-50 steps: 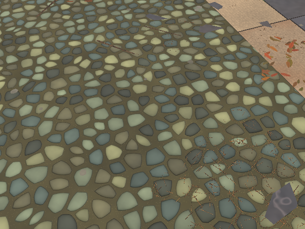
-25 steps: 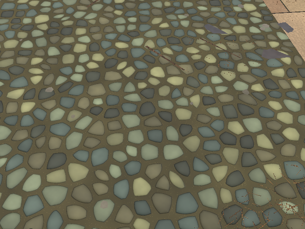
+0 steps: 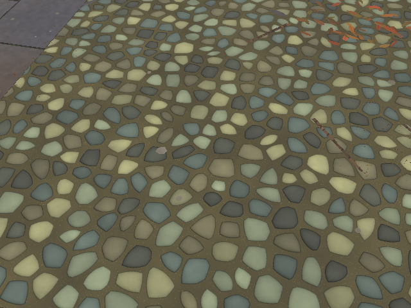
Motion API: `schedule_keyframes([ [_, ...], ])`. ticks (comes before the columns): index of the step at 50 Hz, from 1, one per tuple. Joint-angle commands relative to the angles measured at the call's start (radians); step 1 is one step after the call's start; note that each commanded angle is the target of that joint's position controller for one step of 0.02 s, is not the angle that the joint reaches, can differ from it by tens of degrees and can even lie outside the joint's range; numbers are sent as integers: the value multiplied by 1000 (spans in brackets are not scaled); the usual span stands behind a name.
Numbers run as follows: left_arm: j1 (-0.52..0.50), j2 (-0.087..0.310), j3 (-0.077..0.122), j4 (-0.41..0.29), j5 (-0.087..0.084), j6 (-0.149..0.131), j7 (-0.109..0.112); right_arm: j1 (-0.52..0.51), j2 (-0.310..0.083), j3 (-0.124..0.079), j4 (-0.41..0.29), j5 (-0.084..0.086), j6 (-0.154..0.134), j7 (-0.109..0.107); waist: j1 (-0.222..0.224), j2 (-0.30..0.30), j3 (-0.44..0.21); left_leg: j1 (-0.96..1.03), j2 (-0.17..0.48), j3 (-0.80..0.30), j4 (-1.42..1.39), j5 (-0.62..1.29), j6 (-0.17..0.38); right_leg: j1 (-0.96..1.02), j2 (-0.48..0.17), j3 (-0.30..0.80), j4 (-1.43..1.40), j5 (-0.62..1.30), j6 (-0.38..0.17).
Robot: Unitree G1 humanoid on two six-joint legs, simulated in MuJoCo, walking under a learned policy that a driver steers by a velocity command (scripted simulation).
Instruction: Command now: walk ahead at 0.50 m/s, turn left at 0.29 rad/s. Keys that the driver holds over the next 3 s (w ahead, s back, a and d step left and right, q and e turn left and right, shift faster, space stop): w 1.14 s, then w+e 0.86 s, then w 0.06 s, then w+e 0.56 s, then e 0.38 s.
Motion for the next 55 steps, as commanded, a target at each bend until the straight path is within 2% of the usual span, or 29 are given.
schedule_keyframes([
  [1,-67,166,34,-56,-13,-12,2,-61,-11,9,-75,-5,-26,15,-21,-115,16,-28,25,18,-174,143,-1,25,-250,158,-163,222,-166],
  [5,13,195,37,-10,-26,7,4,-186,-7,18,-106,5,-39,34,22,-116,44,32,2,74,-330,189,8,66,-263,120,-150,236,-150],
  [8,34,216,41,19,-37,26,6,-211,-34,9,-123,5,-42,42,1,-138,48,71,-21,89,-401,104,46,145,-302,121,-98,345,-131],
  [9,24,226,43,23,-39,31,9,-172,-53,0,-115,1,-43,42,-33,-146,21,148,-44,107,-429,86,65,155,-298,105,-39,480,-118],
  [10,9,227,41,26,-43,36,12,-68,-80,-18,-83,-6,-43,38,-100,-138,-44,312,-74,134,-475,117,90,135,-269,63,88,631,-95],
  [11,16,200,29,25,-35,37,16,85,-129,-44,-32,-9,-40,29,-167,-120,-144,551,-76,127,-470,140,118,42,-221,21,275,640,-63],
  [12,15,133,1,-8,3,30,17,266,-214,-66,-2,-17,-30,11,-225,41,-293,858,148,-142,-434,188,187,-200,-159,-11,621,270,-19],
  [13,111,48,-27,-24,-4,9,8,252,-260,-64,0,-17,-31,16,-142,253,-398,1046,329,-601,-584,-27,334,-521,3,86,898,-379,21],
  [14,28,159,2,-17,-31,-5,2,228,-163,-41,-4,-9,-37,20,-180,121,-317,978,300,-579,-637,-129,301,-628,-52,179,987,-371,11],
  [15,-52,181,10,-47,-48,-14,-2,166,-134,-27,-4,-8,-43,22,-164,97,-182,855,262,-433,-656,-73,267,-673,-93,157,974,-275,-2],
  [16,-81,165,8,-46,-38,-14,3,107,-110,-19,-5,-10,-47,25,-131,29,-118,730,216,-331,-678,28,249,-636,-132,143,928,-187,3],
  [17,-84,156,11,-43,-21,-10,5,63,-85,-13,-6,-15,-51,29,-100,24,-72,631,181,-257,-709,110,240,-593,-155,144,870,-130,12],
  [18,-59,142,10,-35,-19,0,3,40,-72,-9,-5,-23,-56,29,-69,44,-67,566,162,-215,-740,152,236,-532,-172,153,847,-89,20],
  [22,-98,96,1,-45,-9,31,8,49,-93,-18,35,-17,-79,21,-46,16,-19,483,148,-109,-817,256,256,-540,-175,144,715,17,58],
  [27,-271,67,-15,-88,-8,19,-8,112,-125,-24,88,-12,-71,3,-101,6,31,488,109,-2,-839,233,213,-519,-137,117,393,281,62],
  [32,-389,84,-17,-134,-16,10,-31,190,-147,-32,154,2,-55,-3,-132,6,59,619,167,-4,-792,220,193,-520,-108,120,249,272,25],
  [35,-352,112,-8,-133,-14,4,-40,185,-160,-38,175,5,-38,-10,-98,26,30,701,192,-10,-706,373,165,-450,-81,99,212,158,-16],
  [36,-282,133,4,-115,-13,2,-37,167,-166,-39,175,4,-32,-12,-55,35,-14,704,172,10,-620,532,148,-341,-49,67,194,137,-35],
  [37,-136,173,28,-68,-10,3,-29,164,-148,-30,175,-1,-25,-15,12,20,-107,662,119,50,-443,631,122,-138,-24,43,188,148,-63],
  [38,37,244,49,-33,-3,6,-19,186,-103,-8,154,-20,-23,-19,66,-79,-257,477,59,94,-145,404,84,163,-178,215,227,192,-122],
  [39,95,319,66,-10,-6,13,-22,325,27,28,147,-19,-44,-5,-4,-352,-381,59,-133,84,211,-260,9,505,-397,703,118,-54,-292],
  [40,94,217,39,-16,-21,11,-24,255,-70,9,160,0,-64,-2,48,-257,-369,-57,-108,-55,326,-373,21,494,-388,819,2,-235,-273],
  [41,16,181,26,-29,-16,7,-21,151,-127,-8,127,26,-77,2,40,-205,-216,-126,-55,-40,340,-292,38,371,-361,680,-19,-227,-226],
  [42,-57,162,20,-44,-7,7,-19,91,-122,-5,113,23,-82,-4,13,-125,-135,-102,-3,-9,298,-200,43,233,-326,572,-35,-137,-202],
  [43,-102,138,13,-49,1,5,-19,64,-114,-8,108,6,-81,-8,-13,-108,-76,-69,29,-1,240,-139,38,114,-299,496,-59,-33,-200],
  [44,-124,115,6,-51,13,-1,-19,82,-103,-11,113,-1,-73,-8,-45,-131,-68,-2,55,-11,204,-96,38,43,-270,440,-81,43,-190],
  [46,-127,112,6,-43,8,-8,-19,115,-66,-6,128,-3,-55,-9,-72,-135,-62,50,65,-1,151,-69,26,-17,-248,368,-128,113,-200],
  [48,-109,136,12,-26,0,-13,-13,75,-51,-2,116,-10,-42,-11,-73,-119,-28,14,75,10,76,-16,4,-45,-249,316,-165,172,-214],
  [55,-13,173,19,25,-14,3,11,-152,-16,15,67,-8,-58,6,-2,-101,30,16,36,61,-315,310,-20,-6,-197,166,-193,211,-165],
])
